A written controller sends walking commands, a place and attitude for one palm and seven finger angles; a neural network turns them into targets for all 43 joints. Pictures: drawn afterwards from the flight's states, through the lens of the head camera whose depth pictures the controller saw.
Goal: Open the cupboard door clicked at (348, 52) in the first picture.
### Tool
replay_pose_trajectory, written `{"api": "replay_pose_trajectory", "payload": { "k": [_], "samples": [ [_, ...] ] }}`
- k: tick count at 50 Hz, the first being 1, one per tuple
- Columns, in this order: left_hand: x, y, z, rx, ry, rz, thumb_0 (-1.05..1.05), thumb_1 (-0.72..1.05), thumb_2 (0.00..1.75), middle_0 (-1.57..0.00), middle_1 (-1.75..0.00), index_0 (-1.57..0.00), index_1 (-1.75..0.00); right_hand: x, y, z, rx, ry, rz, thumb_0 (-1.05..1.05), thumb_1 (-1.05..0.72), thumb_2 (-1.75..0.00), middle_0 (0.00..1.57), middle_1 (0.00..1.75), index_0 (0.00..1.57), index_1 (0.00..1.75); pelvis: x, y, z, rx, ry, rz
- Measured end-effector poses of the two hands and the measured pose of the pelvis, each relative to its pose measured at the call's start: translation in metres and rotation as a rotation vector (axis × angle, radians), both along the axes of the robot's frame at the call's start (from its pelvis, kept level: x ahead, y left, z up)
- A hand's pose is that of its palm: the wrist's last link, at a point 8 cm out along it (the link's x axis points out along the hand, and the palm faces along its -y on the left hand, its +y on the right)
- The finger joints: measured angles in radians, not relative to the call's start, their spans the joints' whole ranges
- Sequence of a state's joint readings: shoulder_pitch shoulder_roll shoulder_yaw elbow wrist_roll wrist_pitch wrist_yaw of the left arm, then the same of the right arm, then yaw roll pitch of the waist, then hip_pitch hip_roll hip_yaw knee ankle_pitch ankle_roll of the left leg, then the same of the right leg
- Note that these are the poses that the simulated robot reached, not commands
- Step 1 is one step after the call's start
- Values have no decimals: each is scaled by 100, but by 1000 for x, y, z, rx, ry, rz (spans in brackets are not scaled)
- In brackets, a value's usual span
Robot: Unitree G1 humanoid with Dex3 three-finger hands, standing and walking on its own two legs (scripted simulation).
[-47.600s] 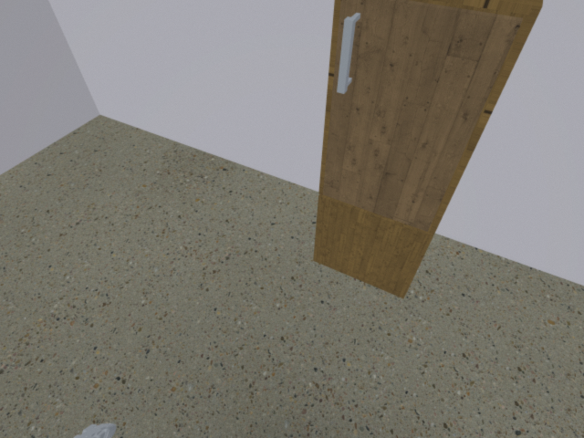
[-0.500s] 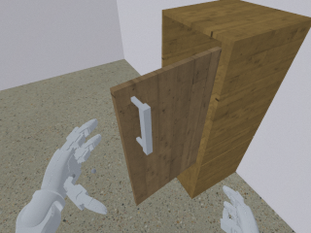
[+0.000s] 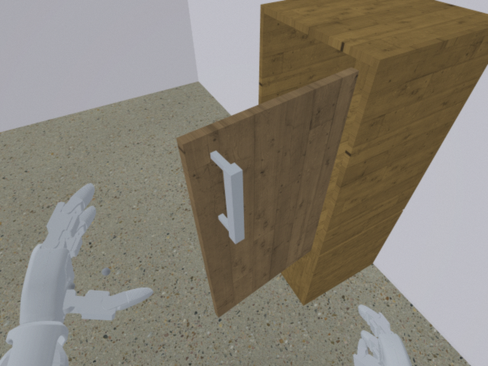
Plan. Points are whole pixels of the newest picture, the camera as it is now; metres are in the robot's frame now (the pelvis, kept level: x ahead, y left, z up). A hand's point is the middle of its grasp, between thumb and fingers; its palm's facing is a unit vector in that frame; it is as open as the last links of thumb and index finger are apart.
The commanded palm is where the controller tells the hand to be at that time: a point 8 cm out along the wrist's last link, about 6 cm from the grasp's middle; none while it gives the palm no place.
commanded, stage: draw the hand back to the body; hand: left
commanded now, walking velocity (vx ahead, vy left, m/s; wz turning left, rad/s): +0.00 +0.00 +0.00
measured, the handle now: (227, 199) +0.33 +0.07 +0.13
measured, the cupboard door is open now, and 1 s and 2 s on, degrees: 97 97 97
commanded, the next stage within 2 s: step back with the hand held close in 0.80 s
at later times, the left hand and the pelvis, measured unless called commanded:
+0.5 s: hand (69, 256) +0.19 +0.25 +0.15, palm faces +0.46 -0.79 -0.41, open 8.3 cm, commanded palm +0.14 +0.29 +0.17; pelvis +0.01 -0.01 +0.00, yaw -1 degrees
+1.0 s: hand (62, 255) +0.19 +0.25 +0.16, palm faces +0.46 -0.79 -0.41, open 7.4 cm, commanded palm +0.14 +0.29 +0.18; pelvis -0.01 -0.01 +0.00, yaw -1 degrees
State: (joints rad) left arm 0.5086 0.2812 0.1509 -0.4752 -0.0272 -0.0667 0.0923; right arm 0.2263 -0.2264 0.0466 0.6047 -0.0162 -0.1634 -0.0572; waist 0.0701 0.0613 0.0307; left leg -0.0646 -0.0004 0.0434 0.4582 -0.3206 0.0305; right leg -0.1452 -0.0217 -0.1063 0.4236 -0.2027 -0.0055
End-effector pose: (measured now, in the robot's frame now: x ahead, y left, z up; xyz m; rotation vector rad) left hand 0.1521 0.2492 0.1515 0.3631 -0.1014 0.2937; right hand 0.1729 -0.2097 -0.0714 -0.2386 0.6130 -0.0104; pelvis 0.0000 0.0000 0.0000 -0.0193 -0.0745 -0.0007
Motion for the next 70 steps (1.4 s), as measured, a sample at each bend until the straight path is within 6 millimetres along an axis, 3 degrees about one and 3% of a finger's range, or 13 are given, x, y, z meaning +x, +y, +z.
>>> {"api": "replay_pose_trajectory", "payload": {
  "k": [8,23,30,46,52,60,70],
  "samples": [
    [4,14,8,62,-15,62,-1,14,58,-18,-30,-18,-30,-4,-7,-8,5,49,-34,2,-90,-90,21,30,20,30,4,-4,2,1,-6,-6],
    [1,35,19,105,-38,153,0,66,80,-20,-30,-20,-30,9,-20,-3,-1,32,-55,2,-90,-90,21,30,20,30,6,-10,3,1,-14,-13],
    [-3,34,19,92,-45,165,1,82,87,-21,-30,-20,-30,9,-21,-3,-3,33,-45,2,-90,-90,21,30,20,30,4,-11,4,2,-16,-9],
    [-7,33,18,91,-50,157,1,89,90,-21,-30,-21,-30,-2,-18,-5,6,40,-49,2,-90,-90,21,30,20,30,-2,-12,4,2,-25,-13],
    [-3,43,30,154,-84,141,1,89,90,-21,-31,-21,-30,-10,-21,-3,2,58,-75,2,-90,-90,21,30,20,30,-9,-10,4,-1,18,-17],
    [-2,39,21,208,-16,31,1,89,90,-21,-30,-21,-30,-36,-32,-4,-31,95,-173,2,-90,-90,21,30,20,30,-24,3,0,14,68,-38],
    [-32,50,24,273,-66,27,1,89,90,-21,-31,-21,-30,-74,-28,-11,-55,109,-203,2,-90,-90,20,30,20,30,-54,11,-11,34,69,-40]
  ]
}}
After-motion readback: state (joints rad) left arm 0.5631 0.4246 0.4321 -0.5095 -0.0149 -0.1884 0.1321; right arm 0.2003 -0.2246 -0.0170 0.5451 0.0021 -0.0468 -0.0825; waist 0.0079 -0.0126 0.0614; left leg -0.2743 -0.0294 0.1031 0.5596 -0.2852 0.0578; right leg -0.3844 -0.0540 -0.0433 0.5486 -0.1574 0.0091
